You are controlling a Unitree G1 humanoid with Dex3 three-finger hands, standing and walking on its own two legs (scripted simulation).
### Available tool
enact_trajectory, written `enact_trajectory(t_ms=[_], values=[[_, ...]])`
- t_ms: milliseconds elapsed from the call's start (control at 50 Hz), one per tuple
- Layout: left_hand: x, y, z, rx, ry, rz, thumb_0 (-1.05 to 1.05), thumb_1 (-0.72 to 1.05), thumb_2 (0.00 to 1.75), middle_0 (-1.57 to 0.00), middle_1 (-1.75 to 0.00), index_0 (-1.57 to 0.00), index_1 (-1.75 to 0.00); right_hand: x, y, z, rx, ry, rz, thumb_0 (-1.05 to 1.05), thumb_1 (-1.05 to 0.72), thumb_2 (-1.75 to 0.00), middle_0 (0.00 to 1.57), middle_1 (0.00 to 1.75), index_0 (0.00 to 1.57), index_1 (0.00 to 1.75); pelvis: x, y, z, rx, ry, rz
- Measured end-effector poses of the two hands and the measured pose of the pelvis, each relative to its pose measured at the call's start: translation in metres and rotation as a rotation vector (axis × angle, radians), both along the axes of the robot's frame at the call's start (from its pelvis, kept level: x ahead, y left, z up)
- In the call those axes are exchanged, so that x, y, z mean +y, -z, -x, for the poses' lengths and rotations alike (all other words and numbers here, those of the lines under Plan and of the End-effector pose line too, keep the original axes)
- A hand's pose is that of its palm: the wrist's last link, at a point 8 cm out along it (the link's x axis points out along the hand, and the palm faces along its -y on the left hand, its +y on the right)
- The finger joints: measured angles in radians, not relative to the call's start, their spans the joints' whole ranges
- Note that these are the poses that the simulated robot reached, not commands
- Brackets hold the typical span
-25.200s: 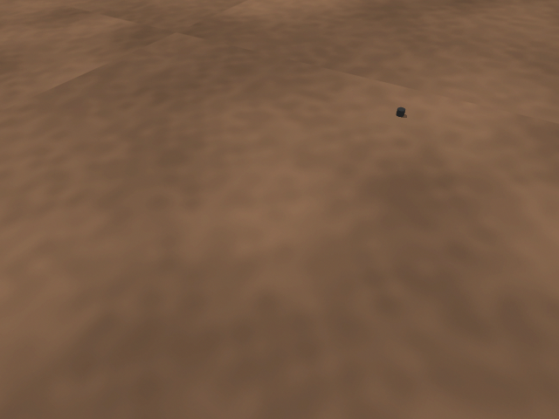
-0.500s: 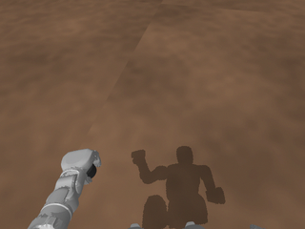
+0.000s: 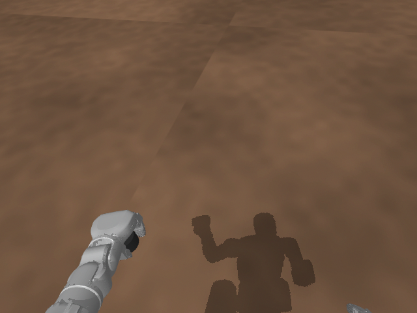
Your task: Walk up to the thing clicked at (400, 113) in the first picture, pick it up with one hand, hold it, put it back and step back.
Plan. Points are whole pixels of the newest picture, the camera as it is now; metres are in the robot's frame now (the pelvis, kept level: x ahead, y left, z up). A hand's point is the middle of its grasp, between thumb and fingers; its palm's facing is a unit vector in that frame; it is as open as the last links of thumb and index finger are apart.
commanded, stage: hold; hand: left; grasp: from above
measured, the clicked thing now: (125, 239) +0.34 +0.23 -0.09
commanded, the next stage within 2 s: crouch in 1.64 s
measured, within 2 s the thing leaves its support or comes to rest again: neither
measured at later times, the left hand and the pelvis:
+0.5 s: hand (117, 246) +0.30 +0.22 -0.04, palm faces -0.45 -0.05 -0.89, open 6.8 cm; pelvis +0.00 +0.00 +0.01, yaw +0 degrees
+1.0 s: hand (117, 246) +0.29 +0.22 -0.02, palm faces -0.44 -0.06 -0.90, open 6.9 cm; pelvis +0.00 +0.00 +0.02, yaw +0 degrees
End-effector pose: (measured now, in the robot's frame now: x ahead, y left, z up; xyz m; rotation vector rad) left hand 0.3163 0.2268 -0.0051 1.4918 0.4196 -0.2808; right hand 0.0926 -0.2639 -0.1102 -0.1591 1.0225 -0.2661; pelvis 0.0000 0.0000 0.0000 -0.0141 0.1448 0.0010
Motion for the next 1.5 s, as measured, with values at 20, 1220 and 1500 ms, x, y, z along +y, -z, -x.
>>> enact_trajectory(t_ms=[20,1220,1500], values=[[0.000,-0.001,0.000,0.001,0.000,0.001,0.00,0.37,0.30,-0.78,-0.47,-0.94,-0.47,0.000,-0.001,-0.001,-0.004,0.000,0.000,0.01,-0.91,-0.90,0.20,0.30,0.20,0.30,0.000,-0.001,-0.001,-0.002,0.000,0.000],[-0.012,-0.046,0.020,0.006,0.047,0.017,0.01,0.35,0.38,-0.75,-0.50,-0.91,-0.53,0.011,-0.029,-0.038,-0.093,-0.045,-0.036,0.01,-0.91,-0.91,0.20,0.30,0.20,0.30,-0.002,-0.023,0.003,-0.111,0.007,-0.015],[-0.013,-0.046,0.020,-0.004,0.043,0.011,0.01,0.34,0.40,-0.75,-0.51,-0.91,-0.53,0.006,-0.026,-0.036,-0.070,-0.039,-0.036,0.01,-0.91,-0.91,0.20,0.30,0.20,0.30,-0.005,-0.024,0.001,-0.112,0.003,-0.016]])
